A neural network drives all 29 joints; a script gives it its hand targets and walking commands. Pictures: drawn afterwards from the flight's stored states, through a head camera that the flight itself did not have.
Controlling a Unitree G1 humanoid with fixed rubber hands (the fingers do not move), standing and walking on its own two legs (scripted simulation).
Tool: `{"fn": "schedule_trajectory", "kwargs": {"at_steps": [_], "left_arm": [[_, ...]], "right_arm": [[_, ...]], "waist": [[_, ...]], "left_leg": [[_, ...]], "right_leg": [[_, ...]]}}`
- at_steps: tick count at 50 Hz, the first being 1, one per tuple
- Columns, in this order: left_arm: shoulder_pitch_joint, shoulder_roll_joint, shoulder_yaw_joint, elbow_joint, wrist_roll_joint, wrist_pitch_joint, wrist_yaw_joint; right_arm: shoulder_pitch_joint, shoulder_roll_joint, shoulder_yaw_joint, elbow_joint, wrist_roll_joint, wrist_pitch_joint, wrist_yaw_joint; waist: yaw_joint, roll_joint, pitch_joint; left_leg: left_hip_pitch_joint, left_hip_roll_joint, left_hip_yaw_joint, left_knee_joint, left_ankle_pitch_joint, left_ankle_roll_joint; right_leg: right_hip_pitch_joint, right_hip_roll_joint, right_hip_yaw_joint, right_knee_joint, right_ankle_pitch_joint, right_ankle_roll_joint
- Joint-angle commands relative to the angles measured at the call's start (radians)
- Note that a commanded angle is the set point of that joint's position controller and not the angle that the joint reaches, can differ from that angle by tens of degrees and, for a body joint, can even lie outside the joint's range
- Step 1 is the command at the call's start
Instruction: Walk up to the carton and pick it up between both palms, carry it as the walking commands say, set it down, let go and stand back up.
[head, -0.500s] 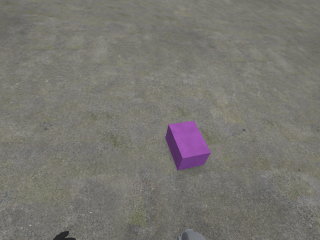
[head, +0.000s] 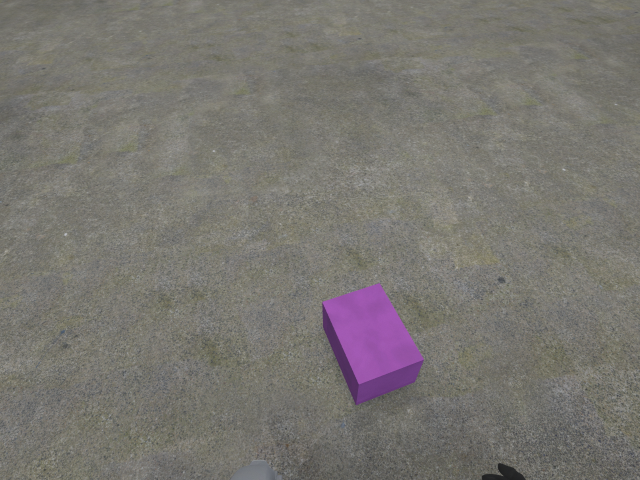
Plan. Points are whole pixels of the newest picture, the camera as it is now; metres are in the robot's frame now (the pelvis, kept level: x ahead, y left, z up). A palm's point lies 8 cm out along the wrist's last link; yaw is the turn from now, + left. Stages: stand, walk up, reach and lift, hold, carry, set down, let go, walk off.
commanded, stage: walk up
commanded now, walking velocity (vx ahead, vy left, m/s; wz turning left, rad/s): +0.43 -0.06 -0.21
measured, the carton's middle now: (368, 341) +0.68 -0.08 -0.70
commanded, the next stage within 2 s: none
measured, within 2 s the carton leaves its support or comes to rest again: neither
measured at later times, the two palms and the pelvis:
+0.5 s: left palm (188, 405) +0.26 +0.24 -0.14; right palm out of the picture +0.11 -0.26 -0.11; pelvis +0.17 +0.01 +0.00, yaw -4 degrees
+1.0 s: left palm (220, 410) +0.26 +0.19 -0.15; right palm (527, 409) +0.30 -0.28 -0.14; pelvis +0.25 -0.03 -0.01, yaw -4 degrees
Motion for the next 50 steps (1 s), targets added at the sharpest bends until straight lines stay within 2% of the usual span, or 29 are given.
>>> {"fn": "schedule_trajectory", "kwargs": {"at_steps": [1, 4, 6, 7, 8, 9, 10, 11, 13, 15, 17, 20, 25, 27, 29, 30, 31, 32, 33, 35, 36, 37, 38, 42, 44, 46, 48, 49, 50], "left_arm": [[-0.038, 0.102, 0.009, -0.034, -0.004, -0.004, 0.003], [0.027, 0.129, 0.015, -0.010, -0.007, 0.002, 0.009], [0.036, 0.144, 0.026, 0.000, -0.014, 0.011, 0.018], [0.055, 0.129, 0.025, 0.001, -0.016, 0.014, 0.019], [0.061, 0.099, 0.018, -0.010, -0.019, 0.011, 0.024], [0.092, 0.030, 0.015, -0.040, -0.017, 0.016, 0.023], [0.106, 0.078, 0.054, -0.050, -0.014, 0.039, 0.020], [0.105, 0.073, 0.054, -0.040, -0.013, 0.051, 0.018], [0.096, 0.043, 0.045, -0.032, 0.003, 0.062, 0.006], [0.090, 0.019, 0.036, -0.012, 0.003, 0.081, -0.004], [0.054, 0.000, 0.022, -0.012, -0.001, 0.093, -0.008], [-0.073, 0.008, 0.015, -0.053, -0.004, 0.105, -0.023], [-0.161, 0.014, 0.002, -0.084, -0.019, 0.096, -0.035], [-0.130, 0.018, -0.002, -0.077, -0.022, 0.073, -0.022], [-0.018, 0.054, 0.015, -0.010, -0.016, 0.053, -0.003], [0.074, 0.120, 0.033, 0.018, 0.000, 0.037, 0.007], [0.075, 0.215, 0.053, 0.008, 0.007, 0.033, 0.016], [0.048, 0.218, 0.048, -0.001, 0.004, 0.037, 0.018], [-0.011, 0.175, 0.037, -0.010, 0.002, 0.035, 0.020], [-0.045, 0.122, 0.028, -0.024, -0.008, 0.018, 0.026], [-0.086, 0.079, 0.009, -0.029, -0.016, 0.012, 0.031], [-0.135, 0.028, -0.017, -0.010, -0.026, 0.009, 0.036], [-0.112, 0.037, -0.011, 0.001, -0.023, 0.007, 0.039], [-0.051, 0.046, 0.002, 0.034, -0.011, 0.030, 0.051], [-0.052, 0.056, 0.005, 0.052, -0.013, 0.045, 0.056], [-0.047, 0.045, 0.001, 0.066, -0.016, 0.056, 0.056], [0.009, -0.026, -0.022, 0.072, -0.017, 0.062, 0.058], [0.007, -0.026, -0.022, 0.079, -0.027, 0.072, 0.061], [0.007, -0.018, -0.019, 0.083, -0.027, 0.076, 0.060]], "right_arm": [[-0.026, -0.039, -0.009, -0.043, 0.011, -0.007, 0.006], [-0.056, -0.037, -0.007, -0.044, 0.016, -0.012, -0.004], [0.023, -0.047, -0.007, -0.017, 0.018, -0.025, -0.017], [0.111, -0.077, -0.014, 0.018, 0.018, -0.036, -0.026], [0.210, -0.128, -0.030, 0.046, 0.010, -0.045, -0.036], [0.335, -0.259, -0.058, 0.045, -0.001, -0.044, -0.053], [0.389, -0.359, -0.075, 0.059, 0.022, -0.025, -0.069], [0.324, -0.288, -0.058, 0.062, 0.035, -0.025, -0.068], [0.164, -0.154, -0.026, 0.049, 0.025, -0.034, -0.064], [0.125, -0.107, -0.014, 0.050, 0.019, -0.042, -0.057], [0.170, -0.111, -0.017, 0.068, 0.014, -0.046, -0.056], [0.254, -0.147, -0.034, 0.095, 0.010, -0.038, -0.060], [0.245, -0.166, -0.043, 0.086, -0.009, -0.026, -0.051], [0.226, -0.141, -0.039, 0.094, -0.003, -0.018, -0.037], [0.269, -0.097, -0.025, 0.097, -0.001, -0.010, -0.034], [0.271, -0.036, -0.007, 0.081, 0.003, -0.011, -0.037], [0.239, 0.017, 0.012, 0.035, 0.003, -0.004, -0.040], [0.211, -0.038, -0.006, 0.054, 0.004, 0.010, -0.043], [0.213, -0.053, -0.012, 0.073, 0.001, 0.009, -0.037], [0.255, -0.052, -0.022, 0.124, -0.012, 0.018, -0.033], [0.289, -0.035, -0.019, 0.142, -0.005, 0.029, -0.039], [0.298, -0.011, -0.001, 0.141, 0.017, 0.028, -0.038], [0.285, -0.011, 0.004, 0.135, 0.025, 0.032, -0.041], [0.179, -0.002, 0.021, 0.122, 0.029, 0.050, -0.057], [0.167, -0.001, 0.022, 0.129, 0.032, 0.043, -0.065], [0.188, -0.016, 0.017, 0.149, 0.029, 0.030, -0.070], [0.154, -0.094, -0.002, 0.149, 0.026, 0.015, -0.069], [0.131, -0.093, -0.002, 0.149, 0.031, 0.013, -0.064], [0.111, -0.074, 0.001, 0.152, 0.030, 0.013, -0.064]], "waist": [[-0.043, -0.226, 0.037], [-0.027, -0.173, 0.052], [-0.057, -0.144, 0.024], [-0.084, -0.078, -0.026], [-0.126, -0.013, -0.086], [-0.148, 0.224, -0.170], [-0.162, 0.198, -0.204], [-0.125, 0.109, -0.168], [-0.048, 0.118, -0.084], [-0.026, 0.157, -0.080], [-0.037, 0.171, -0.100], [-0.072, 0.179, -0.069], [-0.094, 0.204, -0.024], [-0.067, 0.249, -0.026], [-0.033, 0.051, -0.065], [0.006, -0.180, -0.076], [0.027, -0.404, -0.043], [0.018, -0.311, -0.007], [-0.011, -0.261, 0.040], [-0.039, -0.122, 0.061], [-0.078, -0.113, 0.026], [-0.111, -0.258, -0.014], [-0.110, -0.299, -0.049], [-0.063, -0.248, -0.091], [-0.063, -0.212, -0.088], [-0.074, -0.166, -0.086], [-0.042, 0.028, -0.063], [-0.052, 0.093, -0.032], [-0.045, 0.098, -0.016]], "left_leg": [[0.156, -0.006, 0.020, -0.155, 0.076, -0.013], [0.197, -0.030, 0.042, -0.244, 0.057, -0.025], [0.293, -0.044, 0.053, -0.359, 0.081, -0.021], [0.420, -0.051, 0.063, -0.412, 0.083, -0.008], [0.560, 0.031, -0.017, -0.426, 0.143, 0.017], [0.695, 0.365, -0.412, -0.525, 0.281, 0.068], [0.669, 0.492, -0.625, -0.586, 0.391, 0.161], [0.576, 0.429, -0.516, -0.575, 0.406, 0.160], [0.404, 0.291, -0.289, -0.587, 0.353, 0.117], [0.320, 0.200, -0.148, -0.587, 0.404, 0.109], [0.343, 0.191, -0.098, -0.579, 0.452, 0.111], [0.400, 0.210, -0.083, -0.601, 0.355, 0.118], [0.281, 0.189, -0.070, -0.666, -0.018, 0.143], [0.236, 0.125, -0.023, -0.638, -0.176, 0.135], [0.167, 0.063, -0.005, -0.461, -0.251, 0.103], [0.094, 0.002, 0.050, -0.205, -0.270, 0.069], [-0.042, -0.072, 0.048, -0.008, -0.366, 0.031], [-0.051, -0.020, -0.031, 0.107, -0.334, 0.029], [-0.071, 0.005, -0.052, 0.134, -0.257, 0.026], [-0.076, 0.022, -0.069, 0.144, -0.096, 0.000], [0.020, -0.001, -0.062, 0.095, -0.072, -0.009], [0.162, -0.039, -0.039, 0.026, -0.081, -0.007], [0.190, -0.072, -0.014, -0.027, -0.097, -0.011], [0.230, -0.101, -0.008, -0.213, -0.087, 0.014], [0.282, -0.092, 0.000, -0.344, -0.033, 0.023], [0.395, -0.064, 0.011, -0.508, 0.114, 0.033], [0.476, 0.063, -0.109, -0.494, 0.402, 0.060], [0.411, 0.079, -0.142, -0.522, 0.361, 0.092], [0.387, 0.067, -0.148, -0.547, 0.288, 0.099]], "right_leg": [[-0.155, -0.177, 0.094, -0.218, 0.031, -0.117], [-0.108, -0.204, 0.135, -0.182, 0.193, -0.122], [-0.073, -0.180, 0.125, -0.082, 0.251, -0.092], [-0.082, -0.132, 0.101, 0.047, 0.282, -0.073], [-0.163, -0.087, 0.072, 0.221, 0.233, -0.046], [-0.363, 0.006, 0.033, 0.497, -0.276, 0.004], [-0.438, 0.016, 0.082, 0.723, -0.416, 0.030], [-0.423, -0.033, 0.133, 0.799, -0.337, 0.036], [-0.367, -0.068, 0.130, 0.805, -0.205, 0.036], [-0.283, -0.068, 0.072, 0.767, -0.119, 0.049], [-0.280, -0.066, 0.041, 0.708, -0.083, 0.060], [-0.351, -0.089, 0.021, 0.557, -0.070, 0.078], [-0.195, -0.071, -0.059, 0.298, -0.072, 0.081], [-0.065, -0.042, -0.112, 0.160, -0.039, 0.065], [0.136, -0.059, -0.110, 0.030, -0.008, 0.049], [0.180, -0.245, 0.103, -0.103, -0.140, 0.021], [0.090, -0.451, 0.422, -0.254, -0.325, -0.061], [0.019, -0.458, 0.431, -0.280, -0.393, -0.101], [-0.008, -0.409, 0.357, -0.268, -0.357, -0.102], [0.006, -0.376, 0.266, -0.197, 0.043, -0.081], [0.008, -0.322, 0.139, -0.100, 0.548, -0.055], [-0.035, -0.251, 0.004, -0.056, 0.886, -0.050], [-0.010, -0.227, -0.031, -0.041, 0.971, -0.053], [0.075, -0.237, -0.006, -0.027, 0.843, -0.101], [0.072, -0.234, 0.014, -0.006, 0.700, -0.103], [0.022, -0.202, 0.036, 0.014, 0.413, -0.065], [-0.094, -0.098, 0.009, 0.004, 0.023, 0.000], [-0.069, -0.078, -0.009, -0.021, -0.056, 0.021], [-0.041, -0.075, -0.011, -0.023, -0.043, 0.025]]}}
